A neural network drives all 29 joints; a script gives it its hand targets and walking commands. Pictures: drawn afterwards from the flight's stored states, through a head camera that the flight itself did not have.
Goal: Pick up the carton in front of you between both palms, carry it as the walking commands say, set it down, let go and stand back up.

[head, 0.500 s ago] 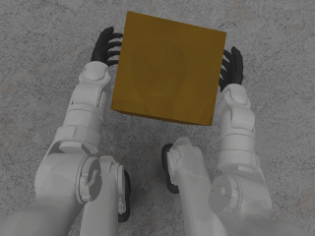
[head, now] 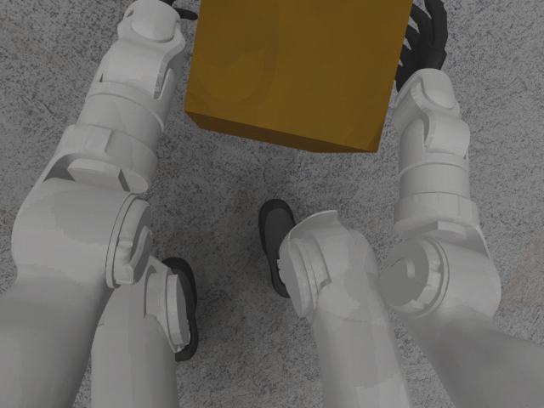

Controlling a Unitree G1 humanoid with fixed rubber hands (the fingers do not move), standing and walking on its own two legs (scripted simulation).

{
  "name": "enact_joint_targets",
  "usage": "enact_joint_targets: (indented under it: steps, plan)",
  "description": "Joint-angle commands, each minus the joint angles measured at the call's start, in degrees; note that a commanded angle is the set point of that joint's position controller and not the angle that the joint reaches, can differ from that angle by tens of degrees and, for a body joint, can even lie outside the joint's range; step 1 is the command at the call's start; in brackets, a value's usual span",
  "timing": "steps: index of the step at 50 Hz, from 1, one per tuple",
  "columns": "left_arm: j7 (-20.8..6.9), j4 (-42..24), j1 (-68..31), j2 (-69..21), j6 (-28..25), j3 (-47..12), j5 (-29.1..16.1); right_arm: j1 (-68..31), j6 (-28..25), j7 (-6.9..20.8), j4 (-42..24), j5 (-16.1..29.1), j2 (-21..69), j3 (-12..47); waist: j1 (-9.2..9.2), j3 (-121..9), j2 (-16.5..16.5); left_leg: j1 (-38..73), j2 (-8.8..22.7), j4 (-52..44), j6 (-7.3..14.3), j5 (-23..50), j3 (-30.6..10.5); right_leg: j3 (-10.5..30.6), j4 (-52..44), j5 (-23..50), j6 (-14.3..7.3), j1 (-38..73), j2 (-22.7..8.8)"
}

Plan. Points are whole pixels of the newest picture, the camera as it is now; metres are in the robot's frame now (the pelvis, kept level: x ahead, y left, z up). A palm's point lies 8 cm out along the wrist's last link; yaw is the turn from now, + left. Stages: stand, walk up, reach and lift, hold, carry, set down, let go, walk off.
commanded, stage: set down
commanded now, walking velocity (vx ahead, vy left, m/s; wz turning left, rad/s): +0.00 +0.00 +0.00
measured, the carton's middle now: (283, 65) +0.51 -0.14 -0.23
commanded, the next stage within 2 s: none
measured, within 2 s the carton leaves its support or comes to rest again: rests again in 1.12 s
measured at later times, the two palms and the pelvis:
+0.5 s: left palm (158, 27) +0.56 +0.01 -0.19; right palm (404, 78) +0.46 -0.28 -0.16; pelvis -0.01 +0.00 -0.02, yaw +0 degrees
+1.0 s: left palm (163, 35) +0.55 +0.01 -0.21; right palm (403, 79) +0.46 -0.29 -0.18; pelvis +0.00 +0.00 -0.03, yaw -1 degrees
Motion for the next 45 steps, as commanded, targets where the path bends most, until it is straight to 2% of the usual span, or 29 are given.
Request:
enact_joint_targets:
  steps: [1, 3, 6, 9, 13, 16, 23, 27, 33, 38, 45]
  plan:
    - [-11.24, -8.84, -27.02, -48.56, -4.03, -12.22, -3.85, -30.80, -0.94, 15.70, 0.45, 8.02, 43.60, 22.92, -0.92, -65.85, 12.41, 28.06, -2.50, -12.56, -1.33, 19.51, -1.68, -4.77, -0.18, 20.98, 1.17, 40.47, 4.45]
    - [-10.66, -10.59, -27.05, -49.32, -4.59, -13.17, -4.39, -31.64, -1.34, 15.86, -1.27, 9.83, 44.38, 25.11, -0.24, -68.97, 11.66, 29.60, -2.61, -11.47, -1.23, 22.70, -1.81, -4.62, 0.83, 23.82, 1.32, 41.99, 4.54]
    - [-10.51, -11.19, -27.23, -49.25, -5.04, -13.76, -5.03, -31.87, -1.55, 16.00, -1.30, 10.98, 44.69, 26.20, -0.96, -66.81, 10.77, 28.42, -2.59, -10.54, -0.63, 23.56, -2.23, -4.28, 1.46, 25.07, 1.19, 40.83, 4.78]
    - [-10.95, -9.91, -26.96, -48.39, -5.31, -13.14, -5.08, -30.62, -1.78, 15.87, 1.09, 10.53, 43.49, 25.12, -1.23, -60.95, 11.11, 23.97, -2.71, -10.53, -0.50, 20.66, -2.04, -3.65, 1.07, 23.97, 1.06, 39.95, 4.76]
    - [-11.50, -9.69, -28.72, -46.68, -6.15, -13.62, -5.81, -29.91, -2.49, 14.71, 3.01, 9.70, 41.97, 23.09, -2.84, -59.01, 11.19, 21.83, -2.71, -10.15, -0.26, 16.91, -2.39, -3.43, 1.10, 22.02, 0.89, 40.31, 4.42]
    - [-12.06, -7.74, -29.06, -45.19, -6.20, -12.20, -5.49, -30.32, -2.92, 14.04, 4.40, 8.61, 40.13, 20.93, -3.20, -56.06, 11.45, 19.66, -2.62, -10.32, -0.08, 13.57, -2.44, -3.30, 0.80, 18.98, 0.66, 39.32, 4.10]
    - [-12.72, -2.55, -28.49, -39.93, -5.89, -7.49, -2.34, -31.83, -3.31, 13.68, 7.92, 5.24, 36.01, 15.83, -1.28, -48.10, 11.04, 16.13, -1.94, -10.57, 0.59, 8.44, -2.79, -2.88, 0.77, 11.49, 0.49, 34.22, 3.87]
    - [-12.42, -2.20, -28.66, -37.39, -6.19, -6.83, -1.57, -31.77, -3.94, 13.61, 9.47, 4.88, 34.20, 14.27, -0.67, -46.11, 10.50, 16.40, -1.52, -10.14, 0.81, 9.06, -3.42, -2.59, 1.49, 11.30, 0.40, 32.64, 3.90]
    - [-12.10, -4.17, -28.78, -36.06, -6.76, -8.65, -1.46, -29.48, -5.03, 13.56, 13.28, 5.70, 32.31, 12.72, -0.76, -44.59, 12.02, 18.36, -0.83, -9.24, 0.48, 12.91, -4.57, -2.26, 2.83, 13.33, 0.01, 29.98, 3.88]
    - [-12.21, -2.25, -24.97, -34.26, -6.28, -6.67, 0.47, -28.62, -5.18, 13.75, 15.10, 5.07, 29.52, 11.72, 0.37, -41.35, 10.46, 18.67, -0.51, -8.64, 0.64, 14.54, -5.55, -2.07, 3.38, 11.67, 0.16, 26.67, 3.85]
    - [-12.23, 0.52, -22.47, -30.55, -5.99, -4.87, 2.54, -27.71, -5.45, 13.48, 16.09, 4.84, 25.72, 10.35, 1.27, -37.26, 9.58, 17.69, -0.14, -8.16, 0.96, 12.65, -5.99, -1.48, 4.05, 9.17, 0.25, 25.39, 3.62]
